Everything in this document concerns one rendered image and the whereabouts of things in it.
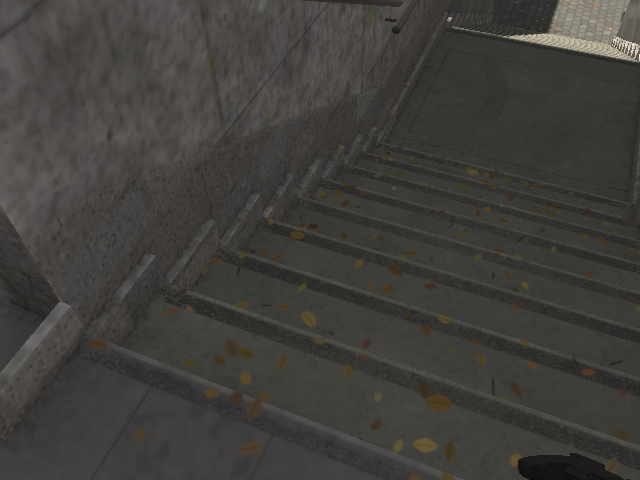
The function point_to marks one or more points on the stairs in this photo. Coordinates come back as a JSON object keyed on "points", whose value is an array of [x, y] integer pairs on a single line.
{"points": [[549, 40], [456, 315]]}

